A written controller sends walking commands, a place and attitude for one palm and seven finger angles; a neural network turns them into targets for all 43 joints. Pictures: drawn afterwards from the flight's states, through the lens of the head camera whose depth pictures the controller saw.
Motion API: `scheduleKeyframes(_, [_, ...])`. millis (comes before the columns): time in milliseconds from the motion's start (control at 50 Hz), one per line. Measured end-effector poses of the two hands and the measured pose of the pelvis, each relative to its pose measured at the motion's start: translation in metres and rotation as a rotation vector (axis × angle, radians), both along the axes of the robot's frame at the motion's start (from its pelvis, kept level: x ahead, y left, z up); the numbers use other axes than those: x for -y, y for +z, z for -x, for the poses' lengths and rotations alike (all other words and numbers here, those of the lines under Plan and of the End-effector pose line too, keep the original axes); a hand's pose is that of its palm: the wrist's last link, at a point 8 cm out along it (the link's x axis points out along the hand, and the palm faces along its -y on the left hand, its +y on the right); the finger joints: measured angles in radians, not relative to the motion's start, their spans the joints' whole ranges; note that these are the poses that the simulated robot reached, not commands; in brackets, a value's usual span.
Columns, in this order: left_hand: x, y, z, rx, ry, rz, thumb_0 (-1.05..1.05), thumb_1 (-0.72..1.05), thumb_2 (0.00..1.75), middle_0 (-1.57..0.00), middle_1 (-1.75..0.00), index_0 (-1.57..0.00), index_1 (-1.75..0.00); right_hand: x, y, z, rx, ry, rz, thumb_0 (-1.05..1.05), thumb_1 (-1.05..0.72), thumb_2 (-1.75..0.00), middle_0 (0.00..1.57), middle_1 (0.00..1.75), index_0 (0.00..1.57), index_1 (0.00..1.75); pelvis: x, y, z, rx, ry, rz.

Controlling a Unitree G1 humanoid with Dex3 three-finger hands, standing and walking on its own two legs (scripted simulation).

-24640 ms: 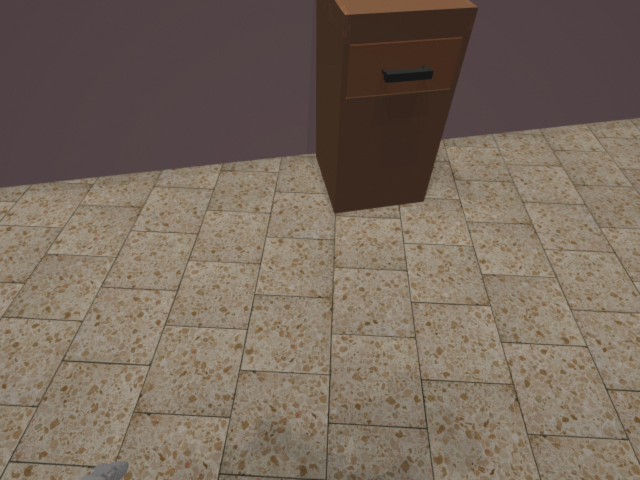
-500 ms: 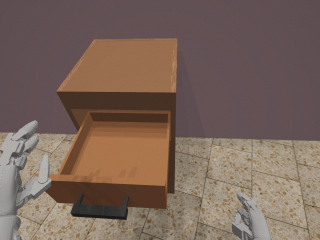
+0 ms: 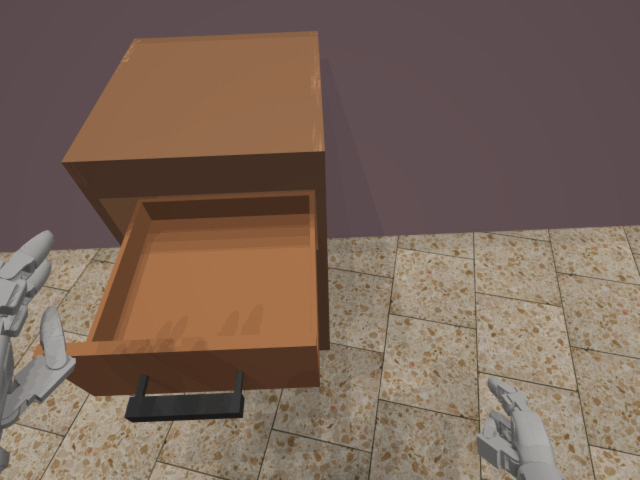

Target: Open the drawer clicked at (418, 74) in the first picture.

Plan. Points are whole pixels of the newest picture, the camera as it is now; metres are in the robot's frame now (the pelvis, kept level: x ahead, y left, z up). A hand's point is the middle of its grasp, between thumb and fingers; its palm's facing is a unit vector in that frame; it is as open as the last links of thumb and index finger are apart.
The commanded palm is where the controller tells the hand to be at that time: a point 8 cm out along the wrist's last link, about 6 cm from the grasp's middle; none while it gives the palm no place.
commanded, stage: step back with the hand held close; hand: left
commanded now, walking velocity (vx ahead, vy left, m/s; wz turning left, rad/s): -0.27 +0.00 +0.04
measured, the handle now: (189, 392) +0.25 +0.22 -0.12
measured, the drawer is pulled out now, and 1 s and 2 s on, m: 0.30 0.30 0.30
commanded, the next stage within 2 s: stop stepping back and stand still in 1.02 s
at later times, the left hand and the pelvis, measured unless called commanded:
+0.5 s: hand (8, 479) +0.11 +0.23 +0.16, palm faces +0.44 -0.80 -0.42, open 7.4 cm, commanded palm +0.05 +0.28 +0.17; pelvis -0.07 -0.01 -0.02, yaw +2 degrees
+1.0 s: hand out of the picture +0.03 +0.23 +0.16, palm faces +0.38 -0.80 -0.47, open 7.4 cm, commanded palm -0.04 +0.27 +0.17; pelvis -0.16 -0.02 -0.01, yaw +2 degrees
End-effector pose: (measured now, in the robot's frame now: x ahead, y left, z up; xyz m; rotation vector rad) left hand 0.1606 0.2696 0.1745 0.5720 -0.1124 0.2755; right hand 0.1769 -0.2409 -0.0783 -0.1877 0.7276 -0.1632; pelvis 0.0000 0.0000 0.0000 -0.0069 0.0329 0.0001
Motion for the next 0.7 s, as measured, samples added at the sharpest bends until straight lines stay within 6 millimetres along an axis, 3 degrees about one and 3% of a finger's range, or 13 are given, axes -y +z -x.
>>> scheduleKeyframes(220, [-0.015,0.002,0.036,0.042,0.005,-0.032,0.01,0.89,0.90,-0.22,-0.30,-0.21,-0.30,-0.011,0.004,0.030,-0.001,0.005,0.043,0.01,-0.90,-0.90,0.20,0.30,0.20,0.30,-0.006,-0.006,0.029,-0.008,0.018,-0.006])
scheduleKeyframes(380, [-0.003,0.000,0.075,0.119,0.080,-0.006,0.01,0.89,0.90,-0.21,-0.30,-0.21,-0.30,-0.023,-0.007,0.048,0.056,0.081,0.021,0.01,-0.90,-0.90,0.20,0.30,0.20,0.30,0.006,-0.017,0.054,0.008,0.035,-0.005])
scheduleKeyframes(520, [0.003,0.000,0.095,0.174,0.081,0.051,0.01,0.89,0.90,-0.21,-0.30,-0.21,-0.30,-0.011,-0.013,0.081,-0.001,0.073,0.018,0.01,-0.90,-0.90,0.20,0.30,0.20,0.30,0.009,-0.015,0.072,0.024,0.038,-0.010])
scheduleKeyframes(700, [0.000,0.002,0.114,0.165,0.040,-0.039,0.01,0.89,0.90,-0.21,-0.30,-0.21,-0.30,0.004,-0.006,0.113,0.033,0.032,0.028,0.01,-0.90,-0.90,0.20,0.30,0.20,0.30,0.016,-0.018,0.103,0.018,0.029,-0.008])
